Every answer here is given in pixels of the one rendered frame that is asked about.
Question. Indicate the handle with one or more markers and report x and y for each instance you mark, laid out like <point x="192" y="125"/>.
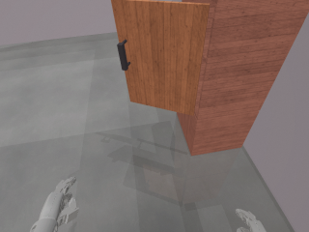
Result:
<point x="122" y="55"/>

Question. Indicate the robot right hand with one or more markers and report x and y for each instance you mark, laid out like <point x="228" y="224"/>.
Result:
<point x="250" y="220"/>

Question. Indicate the left robot forearm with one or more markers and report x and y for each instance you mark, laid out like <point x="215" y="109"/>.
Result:
<point x="45" y="225"/>

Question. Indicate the robot left hand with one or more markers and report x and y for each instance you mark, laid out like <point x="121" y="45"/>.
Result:
<point x="56" y="201"/>

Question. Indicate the cupboard door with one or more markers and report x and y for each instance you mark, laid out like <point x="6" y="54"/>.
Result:
<point x="164" y="45"/>

